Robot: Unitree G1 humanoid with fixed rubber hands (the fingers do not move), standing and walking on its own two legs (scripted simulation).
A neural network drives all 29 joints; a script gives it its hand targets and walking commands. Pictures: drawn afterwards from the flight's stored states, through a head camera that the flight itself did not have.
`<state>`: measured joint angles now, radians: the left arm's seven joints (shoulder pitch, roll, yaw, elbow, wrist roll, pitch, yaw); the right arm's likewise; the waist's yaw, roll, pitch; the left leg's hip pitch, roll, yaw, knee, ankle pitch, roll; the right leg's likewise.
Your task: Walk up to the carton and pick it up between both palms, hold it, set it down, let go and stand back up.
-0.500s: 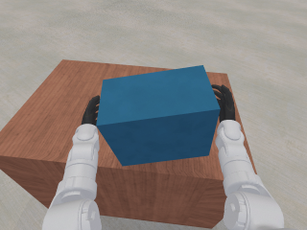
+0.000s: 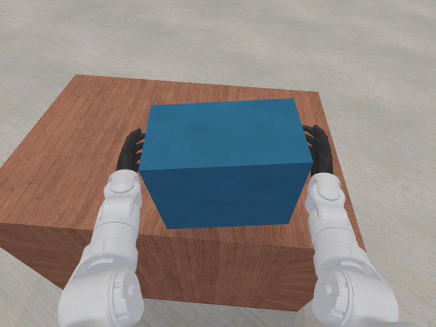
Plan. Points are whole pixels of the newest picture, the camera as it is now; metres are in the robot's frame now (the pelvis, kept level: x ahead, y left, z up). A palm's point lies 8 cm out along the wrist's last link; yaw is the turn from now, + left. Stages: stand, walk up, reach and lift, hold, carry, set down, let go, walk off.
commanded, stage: set down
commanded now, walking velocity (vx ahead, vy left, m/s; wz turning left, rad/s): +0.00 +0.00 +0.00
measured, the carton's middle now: (225, 169) +0.43 -0.05 +0.03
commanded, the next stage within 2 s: none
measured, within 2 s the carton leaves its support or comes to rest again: rests again in 1.02 s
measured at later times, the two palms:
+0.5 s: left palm (138, 170) +0.43 +0.13 +0.05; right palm (320, 170) +0.37 -0.24 +0.07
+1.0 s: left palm (141, 173) +0.43 +0.12 +0.03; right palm (317, 177) +0.37 -0.24 +0.05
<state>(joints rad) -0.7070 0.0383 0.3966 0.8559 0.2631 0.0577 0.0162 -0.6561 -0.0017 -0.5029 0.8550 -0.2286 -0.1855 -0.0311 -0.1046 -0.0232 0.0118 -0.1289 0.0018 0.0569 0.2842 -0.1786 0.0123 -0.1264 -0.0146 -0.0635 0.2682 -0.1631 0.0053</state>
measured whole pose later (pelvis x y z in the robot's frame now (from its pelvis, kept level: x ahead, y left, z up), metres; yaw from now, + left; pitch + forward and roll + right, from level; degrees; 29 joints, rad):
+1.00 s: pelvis +0.00 +0.00 +0.00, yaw -1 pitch +12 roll -1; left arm -0.82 0.10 0.42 1.17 0.22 -0.22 0.05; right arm -0.72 -0.02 -0.58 0.99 -0.29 -0.29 -0.03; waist -0.11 0.01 -0.07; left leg -0.36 0.02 0.07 0.33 -0.18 0.01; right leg -0.35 -0.01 -0.07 0.29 -0.14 0.00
